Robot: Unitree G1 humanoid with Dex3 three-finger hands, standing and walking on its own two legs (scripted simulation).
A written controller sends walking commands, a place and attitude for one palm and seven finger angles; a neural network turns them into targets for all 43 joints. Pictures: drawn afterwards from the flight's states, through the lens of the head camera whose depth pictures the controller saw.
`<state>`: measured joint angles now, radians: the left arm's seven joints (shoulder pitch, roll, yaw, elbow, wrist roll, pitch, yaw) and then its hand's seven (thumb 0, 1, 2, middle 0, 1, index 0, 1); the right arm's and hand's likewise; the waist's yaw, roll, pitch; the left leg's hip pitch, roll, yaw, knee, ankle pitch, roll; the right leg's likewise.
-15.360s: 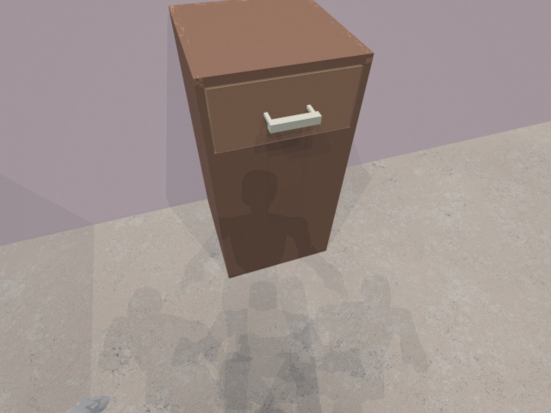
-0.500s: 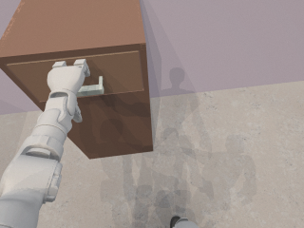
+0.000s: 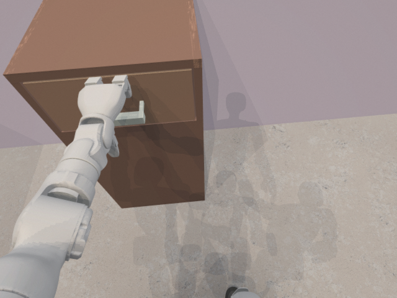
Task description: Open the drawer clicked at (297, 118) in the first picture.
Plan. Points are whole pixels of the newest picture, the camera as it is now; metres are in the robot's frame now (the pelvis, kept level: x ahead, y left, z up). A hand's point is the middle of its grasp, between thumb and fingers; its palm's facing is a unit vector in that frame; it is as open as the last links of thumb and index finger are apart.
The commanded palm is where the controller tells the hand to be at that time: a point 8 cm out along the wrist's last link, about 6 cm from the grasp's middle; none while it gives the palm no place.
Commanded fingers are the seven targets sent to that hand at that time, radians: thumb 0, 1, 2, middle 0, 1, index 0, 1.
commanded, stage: lower the fingers behind the handle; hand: left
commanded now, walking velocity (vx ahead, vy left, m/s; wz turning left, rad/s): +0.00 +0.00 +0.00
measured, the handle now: (118, 113) +0.55 +0.19 +0.00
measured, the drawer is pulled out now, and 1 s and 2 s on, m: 0.00 0.00 0.00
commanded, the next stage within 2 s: close the thumb around the handle in 1.70 s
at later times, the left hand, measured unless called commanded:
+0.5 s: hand (113, 126) +0.49 +0.18 +0.03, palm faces -0.02 +0.00 -1.00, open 13.8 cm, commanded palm +0.46 +0.19 +0.08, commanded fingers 0.00 -0.50 0.30 -0.30 -1.20 -0.30 -1.20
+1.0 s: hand (113, 130) +0.49 +0.19 +0.01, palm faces -0.02 +0.02 -1.00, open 13.9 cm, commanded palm +0.46 +0.19 +0.05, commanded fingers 0.00 -0.50 0.30 -0.30 -1.20 -0.30 -1.20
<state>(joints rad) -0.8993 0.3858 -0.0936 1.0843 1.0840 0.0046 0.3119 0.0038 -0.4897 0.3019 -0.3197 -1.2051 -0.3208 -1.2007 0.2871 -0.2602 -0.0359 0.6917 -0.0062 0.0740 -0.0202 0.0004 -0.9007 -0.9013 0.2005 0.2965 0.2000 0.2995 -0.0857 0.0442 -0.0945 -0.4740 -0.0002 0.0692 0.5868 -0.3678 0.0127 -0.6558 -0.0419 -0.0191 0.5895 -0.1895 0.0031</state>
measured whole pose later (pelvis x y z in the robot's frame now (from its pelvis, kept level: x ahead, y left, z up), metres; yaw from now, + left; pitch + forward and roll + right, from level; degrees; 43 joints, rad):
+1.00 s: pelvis -0.01 +0.00 -0.02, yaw +1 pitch +19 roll +1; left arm -0.92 0.41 -0.08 1.16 1.10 0.01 0.41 0.00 -0.49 0.30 -0.31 -1.21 -0.30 -1.22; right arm 0.31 -0.27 -0.05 0.72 -0.03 0.05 -0.01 0.00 -0.90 -0.90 0.20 0.30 0.20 0.30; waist -0.12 0.04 -0.12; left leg -0.66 0.01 0.06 0.75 -0.42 0.01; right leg -0.83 -0.04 -0.03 0.72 -0.23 0.00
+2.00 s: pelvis +0.00 +0.00 -0.03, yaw +0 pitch +22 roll +0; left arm -0.88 0.40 -0.06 1.12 1.10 0.03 0.42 0.00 -0.32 0.38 -0.31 -1.22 -0.32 -1.22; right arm 0.31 -0.27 -0.05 0.72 -0.04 0.06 0.01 0.00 -0.90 -0.90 0.20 0.30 0.20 0.30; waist -0.12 0.05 -0.14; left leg -0.75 0.01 0.06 0.84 -0.47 0.01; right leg -0.92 -0.04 -0.02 0.79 -0.27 0.00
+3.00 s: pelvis +0.01 +0.00 -0.02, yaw -1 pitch +20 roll +0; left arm -0.69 0.34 -0.08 0.94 1.10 0.04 0.44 0.01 0.71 0.79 -0.30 -1.33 -0.31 -1.30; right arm 0.31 -0.26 -0.07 0.72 -0.03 0.08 0.01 0.00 -0.90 -0.90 0.20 0.30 0.20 0.30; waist -0.07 0.06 -0.15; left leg -0.65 0.02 0.07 0.76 -0.46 0.02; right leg -0.83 -0.03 -0.01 0.74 -0.26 0.01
